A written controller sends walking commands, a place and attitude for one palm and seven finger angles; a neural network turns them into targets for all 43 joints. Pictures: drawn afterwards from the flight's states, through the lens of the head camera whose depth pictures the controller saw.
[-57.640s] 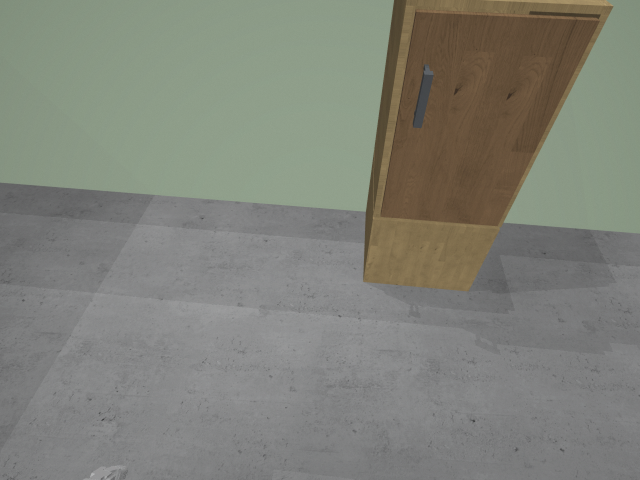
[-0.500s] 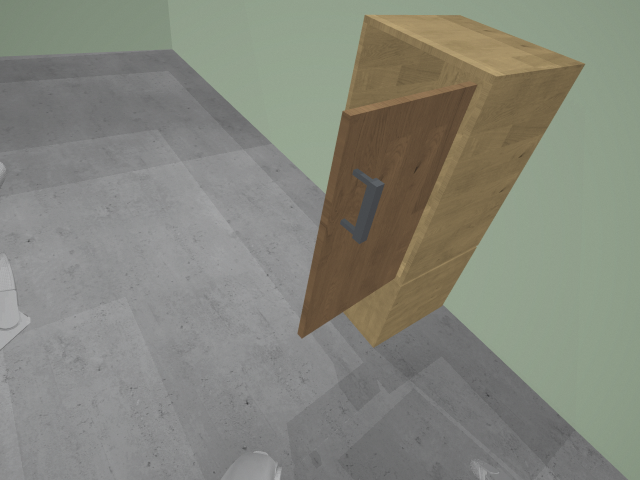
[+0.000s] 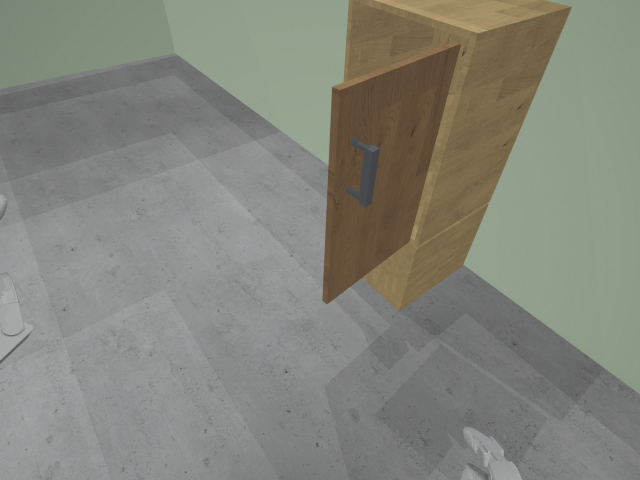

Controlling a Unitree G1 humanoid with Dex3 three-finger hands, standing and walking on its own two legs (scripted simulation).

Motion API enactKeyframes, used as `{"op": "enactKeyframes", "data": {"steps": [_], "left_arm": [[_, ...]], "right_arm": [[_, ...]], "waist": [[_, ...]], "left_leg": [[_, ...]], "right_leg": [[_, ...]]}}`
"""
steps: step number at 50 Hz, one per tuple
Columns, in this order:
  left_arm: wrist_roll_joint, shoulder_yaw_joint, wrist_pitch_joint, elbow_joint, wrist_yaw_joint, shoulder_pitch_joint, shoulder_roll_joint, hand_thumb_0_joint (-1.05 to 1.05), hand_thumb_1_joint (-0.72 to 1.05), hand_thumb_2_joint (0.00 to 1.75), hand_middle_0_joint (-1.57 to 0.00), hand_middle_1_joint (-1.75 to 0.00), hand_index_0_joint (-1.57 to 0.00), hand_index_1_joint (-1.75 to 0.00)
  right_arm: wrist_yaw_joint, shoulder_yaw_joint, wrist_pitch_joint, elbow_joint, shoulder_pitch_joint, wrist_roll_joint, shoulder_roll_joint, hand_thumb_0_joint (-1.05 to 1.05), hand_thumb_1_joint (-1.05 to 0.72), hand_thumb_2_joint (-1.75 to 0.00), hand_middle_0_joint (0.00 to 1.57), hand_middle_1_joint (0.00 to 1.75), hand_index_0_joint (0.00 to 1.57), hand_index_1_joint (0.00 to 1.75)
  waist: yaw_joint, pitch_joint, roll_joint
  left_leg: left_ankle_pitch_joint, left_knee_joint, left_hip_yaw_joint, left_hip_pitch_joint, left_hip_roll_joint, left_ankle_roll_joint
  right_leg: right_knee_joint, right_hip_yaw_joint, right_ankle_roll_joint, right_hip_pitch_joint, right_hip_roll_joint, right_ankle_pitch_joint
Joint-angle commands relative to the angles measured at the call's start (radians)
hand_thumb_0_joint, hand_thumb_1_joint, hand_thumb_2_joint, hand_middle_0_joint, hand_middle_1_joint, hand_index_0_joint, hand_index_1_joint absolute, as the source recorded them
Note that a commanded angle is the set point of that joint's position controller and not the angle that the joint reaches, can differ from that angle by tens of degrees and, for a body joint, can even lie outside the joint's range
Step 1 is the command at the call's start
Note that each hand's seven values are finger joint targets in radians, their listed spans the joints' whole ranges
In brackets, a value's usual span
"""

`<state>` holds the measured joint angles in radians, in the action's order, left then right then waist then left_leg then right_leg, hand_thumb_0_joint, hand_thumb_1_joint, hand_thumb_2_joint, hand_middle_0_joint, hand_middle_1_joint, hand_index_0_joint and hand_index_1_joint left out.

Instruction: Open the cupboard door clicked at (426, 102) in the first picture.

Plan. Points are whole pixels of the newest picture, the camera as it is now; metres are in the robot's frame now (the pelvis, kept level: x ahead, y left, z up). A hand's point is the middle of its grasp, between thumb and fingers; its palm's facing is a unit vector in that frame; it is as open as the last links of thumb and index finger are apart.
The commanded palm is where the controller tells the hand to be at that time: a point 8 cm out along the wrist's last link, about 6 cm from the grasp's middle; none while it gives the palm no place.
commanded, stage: stop stepping back and stand still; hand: left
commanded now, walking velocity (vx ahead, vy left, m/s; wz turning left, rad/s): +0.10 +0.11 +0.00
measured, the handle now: (360, 172) +0.67 -0.04 +0.04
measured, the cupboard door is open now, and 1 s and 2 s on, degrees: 95 95 95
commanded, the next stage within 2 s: let the arm hang, fingers relaxed in 0.58 s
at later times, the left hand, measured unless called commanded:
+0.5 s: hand (72, 304) +0.23 +0.26 +0.17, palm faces +0.36 -0.76 -0.54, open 7.4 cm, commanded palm +0.17 +0.31 +0.18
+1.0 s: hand out of the picture +0.06 +0.20 -0.17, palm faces +0.07 -0.98 -0.19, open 7.0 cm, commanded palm none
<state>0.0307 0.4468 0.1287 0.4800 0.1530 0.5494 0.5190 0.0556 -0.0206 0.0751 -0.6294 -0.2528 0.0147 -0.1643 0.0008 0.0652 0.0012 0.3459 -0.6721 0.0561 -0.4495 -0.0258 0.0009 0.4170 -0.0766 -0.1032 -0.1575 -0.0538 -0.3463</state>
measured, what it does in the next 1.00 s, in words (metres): steps on the spot: left foot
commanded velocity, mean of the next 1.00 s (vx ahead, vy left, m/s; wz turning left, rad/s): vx -0.01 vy -0.01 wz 0.00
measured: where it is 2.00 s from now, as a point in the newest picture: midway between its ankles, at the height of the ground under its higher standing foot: outside the picture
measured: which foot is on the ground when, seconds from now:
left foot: up 0.00-0.24, down 0.26-1.00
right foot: down 0.00-1.00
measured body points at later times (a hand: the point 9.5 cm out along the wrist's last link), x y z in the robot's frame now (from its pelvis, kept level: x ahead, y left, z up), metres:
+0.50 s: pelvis +0.03 +0.01 +0.00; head +0.05 -0.01 +0.45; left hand +0.21 +0.30 +0.20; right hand +0.20 -0.21 -0.09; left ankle +0.07 +0.15 -0.73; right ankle -0.02 -0.07 -0.73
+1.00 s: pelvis +0.02 +0.02 +0.00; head +0.02 +0.04 +0.45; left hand +0.06 +0.26 -0.16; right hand +0.09 -0.23 -0.14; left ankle +0.07 +0.15 -0.73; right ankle -0.02 -0.07 -0.73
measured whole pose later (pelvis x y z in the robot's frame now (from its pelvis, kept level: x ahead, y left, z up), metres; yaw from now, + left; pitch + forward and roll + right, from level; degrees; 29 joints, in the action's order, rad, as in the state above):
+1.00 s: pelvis +0.02 +0.02 +0.00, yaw +3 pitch -2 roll +0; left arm -0.01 0.01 -0.05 -0.92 0.03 0.28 0.18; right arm 0.01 -0.02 -0.03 -0.96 -0.22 0.03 -0.24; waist -0.02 -0.04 0.03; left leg 0.19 -0.54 0.02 -0.32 -0.03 -0.01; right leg 0.54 -0.09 -0.03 -0.14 -0.01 -0.37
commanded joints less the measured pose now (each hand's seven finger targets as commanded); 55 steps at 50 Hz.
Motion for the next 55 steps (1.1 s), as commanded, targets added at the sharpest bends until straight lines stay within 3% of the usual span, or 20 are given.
{"op": "enactKeyframes", "data": {"steps": [1,4,7,10,11,13,15,19,22,26,33,34,35,36,38,41,45,47,51,55], "left_arm": [[0.002,0.026,0.078,0.102,0.002,-0.136,0.049,0.00,0.90,0.90,-0.20,-0.30,-0.20,-0.30],[-0.013,0.041,0.117,0.192,0.012,-0.224,0.092,0.00,0.90,0.90,-0.20,-0.30,-0.20,-0.30],[-0.014,0.084,0.142,0.225,0.035,-0.215,0.118,0.00,0.90,0.90,-0.20,-0.30,-0.20,-0.30],[0.006,0.108,0.141,0.229,0.046,-0.157,0.110,0.00,0.90,0.90,-0.20,-0.30,-0.20,-0.30],[0.013,0.103,0.143,0.235,0.042,-0.144,0.100,0.00,0.90,0.90,-0.20,-0.30,-0.20,-0.30],[0.019,0.113,0.149,0.215,0.035,-0.098,0.084,0.00,0.90,0.90,-0.20,-0.30,-0.20,-0.30],[0.018,0.120,0.152,0.147,0.016,-0.069,0.087,0.00,0.90,0.90,-0.20,-0.30,-0.20,-0.30],[0.004,0.106,0.146,0.183,-0.001,0.003,0.068,0.00,0.90,0.90,-0.20,-0.30,-0.20,-0.30],[0.027,0.117,0.123,0.185,-0.002,0.077,0.072,0.00,0.90,0.90,-0.20,-0.30,-0.20,-0.30],[0.029,0.131,0.116,0.196,0.012,0.024,0.100,0.00,0.90,0.90,-0.20,-0.30,-0.20,-0.30],[0.021,0.087,0.096,0.141,0.007,-0.050,0.082,0.00,0.90,0.90,-0.20,-0.30,-0.20,-0.30],[-0.073,-0.329,-0.044,-0.592,-0.129,-0.078,-0.088,0.00,0.90,0.90,-0.20,-0.30,-0.20,-0.30],[-0.060,-0.320,-0.102,-0.630,-0.152,-0.072,-0.095,0.00,0.90,0.90,-0.20,-0.30,-0.20,-0.30],[-0.064,-0.331,-0.113,-0.670,-0.160,-0.106,-0.122,0.00,0.90,0.90,-0.20,-0.30,-0.20,-0.30],[-0.066,-0.355,-0.115,-0.781,-0.163,-0.179,-0.135,0.00,0.90,0.90,-0.20,-0.30,-0.20,-0.30],[-0.062,-0.376,-0.119,-0.970,-0.153,-0.256,-0.134,0.00,0.90,0.90,-0.20,-0.30,-0.20,-0.30],[-0.048,-0.404,-0.136,-1.195,-0.135,-0.286,-0.146,0.00,0.90,0.90,-0.20,-0.30,-0.20,-0.30],[-0.043,-0.412,-0.138,-1.303,-0.134,-0.259,-0.161,0.00,0.90,0.90,-0.20,-0.30,-0.20,-0.30],[-0.039,-0.409,-0.134,-1.441,-0.135,-0.223,-0.207,0.00,0.90,0.90,-0.20,-0.30,-0.20,-0.30],[-0.037,-0.421,-0.131,-1.527,-0.135,-0.188,-0.234,0.00,0.90,0.90,-0.20,-0.30,-0.20,-0.30]], "right_arm": [[0.002,0.083,0.051,0.115,0.118,-0.015,-0.158,0.00,-0.90,-0.90,0.20,0.30,0.20,0.30],[0.031,0.080,0.062,0.116,0.161,-0.013,-0.163,0.00,-0.90,-0.90,0.20,0.30,0.20,0.30],[0.048,0.067,0.089,0.123,0.151,-0.010,-0.131,0.00,-0.90,-0.90,0.20,0.30,0.20,0.30],[0.051,0.068,0.105,0.132,0.133,-0.008,-0.129,0.00,-0.90,-0.90,0.20,0.30,0.20,0.30],[0.049,0.078,0.105,0.136,0.119,-0.010,-0.148,0.00,-0.90,-0.90,0.20,0.30,0.20,0.30],[0.040,0.092,0.103,0.151,0.108,-0.023,-0.180,0.00,-0.90,-0.90,0.20,0.30,0.20,0.30],[0.027,0.076,0.105,0.127,0.096,-0.007,-0.150,0.00,-0.90,-0.90,0.20,0.30,0.20,0.30],[0.004,0.072,0.125,0.139,0.088,-0.020,-0.154,0.00,-0.90,-0.90,0.20,0.30,0.20,0.30],[-0.005,0.074,0.098,0.158,0.093,-0.031,-0.146,0.00,-0.90,-0.90,0.20,0.30,0.20,0.30],[0.011,0.059,0.078,0.158,0.108,-0.026,-0.137,0.00,-0.90,-0.90,0.20,0.30,0.20,0.30],[0.025,0.060,0.064,0.160,0.130,-0.030,-0.145,0.00,-0.90,-0.90,0.20,0.30,0.20,0.30],[-0.068,0.098,0.091,-0.057,0.176,-0.016,-0.325,0.00,-0.90,-0.90,0.20,0.30,0.20,0.30],[-0.057,0.111,0.036,-0.066,0.103,-0.016,-0.301,0.00,-0.90,-0.90,0.20,0.30,0.20,0.30],[-0.054,0.098,0.009,-0.076,0.077,-0.004,-0.277,0.00,-0.90,-0.90,0.20,0.30,0.20,0.30],[-0.052,0.068,-0.023,-0.079,0.104,0.008,-0.241,0.00,-0.90,-0.90,0.20,0.30,0.20,0.30],[-0.049,0.053,-0.057,-0.113,0.100,0.020,-0.209,0.00,-0.90,-0.90,0.20,0.30,0.20,0.30],[-0.042,0.036,-0.083,-0.207,0.085,0.023,-0.196,0.00,-0.90,-0.90,0.20,0.30,0.20,0.30],[-0.037,0.028,-0.083,-0.258,0.093,0.018,-0.191,0.00,-0.90,-0.90,0.20,0.30,0.20,0.30],[-0.026,0.030,-0.093,-0.338,0.041,0.016,-0.145,0.00,-0.90,-0.90,0.20,0.30,0.20,0.30],[-0.020,0.035,-0.094,-0.400,-0.031,0.010,-0.131,0.00,-0.90,-0.90,0.20,0.30,0.20,0.30]], "waist": [[-0.030,-0.075,0.165],[-0.022,-0.174,0.024],[0.009,-0.113,0.042],[0.012,-0.067,0.037],[0.004,-0.053,-0.024],[0.007,0.018,-0.206],[-0.007,-0.015,-0.254],[-0.003,0.008,-0.142],[-0.011,0.068,0.037],[-0.007,0.091,-0.002],[-0.003,0.046,-0.004],[-0.034,-0.030,-0.017],[-0.022,0.016,-0.017],[-0.016,0.016,-0.008],[-0.003,-0.018,0.137],[-0.013,-0.025,0.233],[-0.012,-0.036,-0.036],[0.002,-0.078,-0.140],[-0.006,-0.117,-0.195],[-0.012,-0.113,-0.093]], "left_leg": [[-0.001,-0.504,-0.086,-0.289,-0.018,-0.022],[-0.086,-0.364,-0.056,-0.193,-0.053,-0.014],[-0.082,-0.071,0.037,0.006,-0.021,0.011],[-0.148,0.169,0.075,0.243,0.016,0.016],[-0.161,0.218,0.029,0.329,-0.008,0.024],[-0.411,0.261,-0.234,0.456,-0.190,0.101],[-0.503,0.351,-0.305,0.318,-0.247,0.131],[-0.473,0.262,-0.117,0.251,-0.158,0.056],[-0.393,0.133,-0.029,0.242,-0.068,0.002],[-0.400,0.160,-0.016,0.266,-0.050,0.004],[-0.460,0.175,-0.007,0.347,-0.051,0.015],[-0.544,0.034,-0.065,0.186,-0.086,0.027],[-0.464,0.061,-0.064,0.229,-0.089,0.028],[-0.373,0.079,-0.090,0.167,-0.101,0.044],[-0.308,0.102,-0.127,0.125,-0.106,0.051],[-0.309,0.058,-0.081,0.160,-0.039,0.024],[-0.403,0.178,-0.112,0.232,-0.069,0.025],[-0.303,0.242,-0.142,0.186,-0.080,0.036],[-0.119,0.288,-0.135,0.191,-0.064,0.020],[-0.096,0.312,-0.142,0.228,-0.072,0.025]], "right_leg": [[-0.275,0.502,-0.113,-0.038,0.354,-0.393],[-0.236,0.341,-0.091,-0.108,0.325,-0.118],[-0.148,0.230,-0.072,-0.058,0.286,0.100],[-0.055,0.171,-0.024,-0.076,0.228,0.096],[0.022,0.147,0.011,-0.108,0.194,0.105],[0.221,0.065,0.107,-0.202,0.071,0.104],[0.239,0.054,0.122,-0.157,0.045,-0.099],[-0.013,0.041,0.121,0.010,0.049,0.136],[-0.041,0.164,0.094,0.036,0.129,0.489],[-0.009,0.178,0.090,0.055,0.152,0.643],[-0.059,0.129,0.132,-0.009,0.117,0.566],[0.112,0.062,0.073,-0.086,0.212,0.679],[0.101,0.133,0.054,-0.115,0.191,0.588],[0.115,0.102,0.052,-0.119,0.186,0.435],[0.087,0.103,0.054,-0.133,0.162,0.272],[0.047,0.144,0.022,-0.120,0.226,0.410],[0.047,0.113,0.054,-0.072,0.176,0.272],[-0.005,0.112,0.064,-0.031,0.151,0.136],[-0.090,0.123,0.043,-0.040,0.158,0.034],[-0.106,0.108,0.046,-0.050,0.153,0.024]]}}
